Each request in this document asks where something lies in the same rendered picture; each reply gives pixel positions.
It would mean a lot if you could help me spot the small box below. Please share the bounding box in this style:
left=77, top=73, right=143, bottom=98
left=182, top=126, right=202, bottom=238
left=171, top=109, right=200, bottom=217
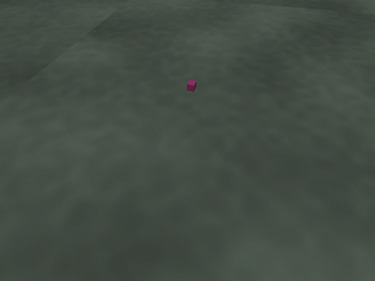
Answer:
left=187, top=80, right=197, bottom=91

